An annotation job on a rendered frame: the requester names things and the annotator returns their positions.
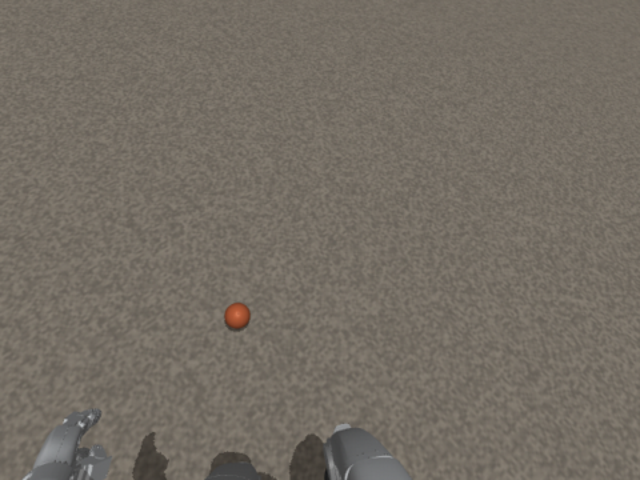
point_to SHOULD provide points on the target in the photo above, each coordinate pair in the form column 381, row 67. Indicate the left robot arm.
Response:
column 51, row 471

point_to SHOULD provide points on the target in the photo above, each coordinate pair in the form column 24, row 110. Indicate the ball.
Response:
column 237, row 315

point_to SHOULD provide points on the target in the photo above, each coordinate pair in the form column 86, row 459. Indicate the left robot hand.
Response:
column 62, row 444

